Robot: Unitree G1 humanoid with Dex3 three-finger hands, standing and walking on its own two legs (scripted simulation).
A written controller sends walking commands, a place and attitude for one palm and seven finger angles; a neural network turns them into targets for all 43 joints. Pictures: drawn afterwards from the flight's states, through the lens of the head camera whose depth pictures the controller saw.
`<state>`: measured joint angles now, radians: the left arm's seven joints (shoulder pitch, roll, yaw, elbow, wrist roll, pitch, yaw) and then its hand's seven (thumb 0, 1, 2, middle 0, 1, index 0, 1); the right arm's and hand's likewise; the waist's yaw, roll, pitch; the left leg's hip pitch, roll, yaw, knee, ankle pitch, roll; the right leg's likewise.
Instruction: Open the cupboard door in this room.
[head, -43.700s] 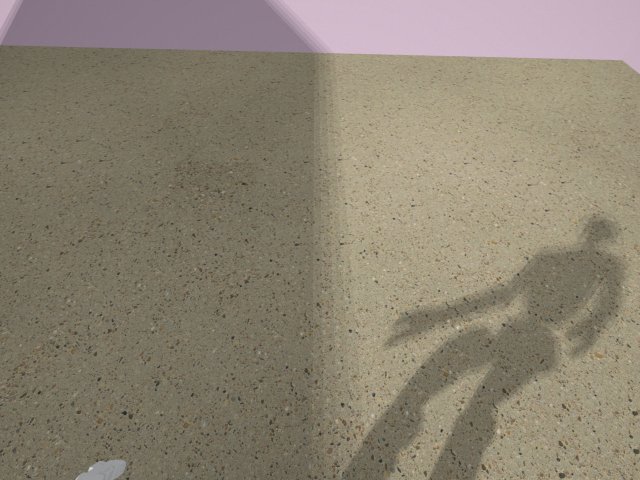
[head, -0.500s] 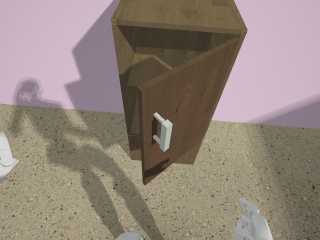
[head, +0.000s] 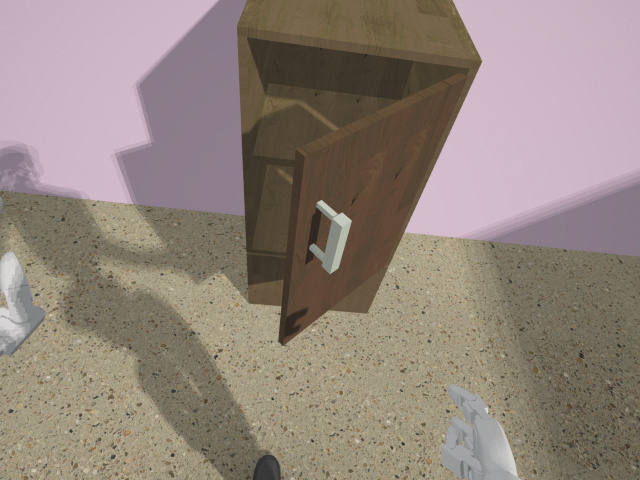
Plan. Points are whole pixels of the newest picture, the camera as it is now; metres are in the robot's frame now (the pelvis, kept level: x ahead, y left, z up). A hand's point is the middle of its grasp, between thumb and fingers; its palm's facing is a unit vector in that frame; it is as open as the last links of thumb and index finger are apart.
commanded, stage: stop stepping back and stand still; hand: left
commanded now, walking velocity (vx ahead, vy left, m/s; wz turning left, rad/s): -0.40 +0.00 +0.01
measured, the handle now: (327, 237) +0.48 +0.03 -0.02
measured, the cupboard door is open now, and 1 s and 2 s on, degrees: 44 44 44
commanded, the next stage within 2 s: let the arm hang, fingers relaxed in 1.30 s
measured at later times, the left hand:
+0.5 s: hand out of the picture +0.09 +0.27 +0.16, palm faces +0.45 -0.79 -0.41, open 7.4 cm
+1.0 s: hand out of the picture +0.08 +0.26 +0.16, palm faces +0.48 -0.77 -0.43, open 7.4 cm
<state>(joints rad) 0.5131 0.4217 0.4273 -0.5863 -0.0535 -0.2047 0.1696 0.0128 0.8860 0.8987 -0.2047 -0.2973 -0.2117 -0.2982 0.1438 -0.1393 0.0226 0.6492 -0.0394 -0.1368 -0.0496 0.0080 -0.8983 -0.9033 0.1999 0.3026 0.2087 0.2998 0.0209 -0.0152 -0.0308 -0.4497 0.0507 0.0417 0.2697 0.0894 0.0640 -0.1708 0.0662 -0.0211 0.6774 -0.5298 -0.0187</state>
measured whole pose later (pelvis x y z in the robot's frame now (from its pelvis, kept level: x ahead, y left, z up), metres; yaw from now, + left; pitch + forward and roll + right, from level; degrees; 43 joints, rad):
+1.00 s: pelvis -0.12 +0.00 -0.01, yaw +0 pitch -1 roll +0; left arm 0.51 0.35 0.39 -0.41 -0.03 -0.19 0.17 0.01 0.88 0.90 -0.21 -0.30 -0.22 -0.30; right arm 0.27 -0.25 0.00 0.68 -0.01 -0.14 -0.09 0.01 -0.90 -0.90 0.20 0.30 0.21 0.30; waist 0.01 0.02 -0.01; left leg -0.28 0.04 0.05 0.54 -0.20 0.03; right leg -0.18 0.02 -0.08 0.50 -0.31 -0.05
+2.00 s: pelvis -0.15 +0.03 +0.00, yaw +2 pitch -1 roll -1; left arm 0.36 0.17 0.02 1.18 0.01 0.03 0.03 0.01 0.92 0.90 -0.20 -0.30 -0.20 -0.30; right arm 0.32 -0.14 0.00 1.14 -0.03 0.04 -0.02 0.00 -0.91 -0.90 0.19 0.30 0.20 0.30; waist -0.01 0.02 0.07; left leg -0.29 0.00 0.04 0.44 -0.14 0.03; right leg -0.20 -0.02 -0.10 0.45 -0.23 -0.01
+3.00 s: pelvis -0.12 +0.02 +0.00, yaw +1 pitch -1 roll +0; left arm 0.23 0.16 0.02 1.15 0.01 0.00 0.03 0.00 0.90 0.90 -0.20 -0.30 -0.20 -0.30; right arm 0.21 -0.17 0.00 1.15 -0.02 0.01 -0.03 0.00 -0.91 -0.90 0.19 0.30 0.20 0.30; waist -0.01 0.01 0.07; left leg -0.20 0.00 0.05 0.39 -0.16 0.01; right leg -0.13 -0.02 -0.09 0.40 -0.25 -0.02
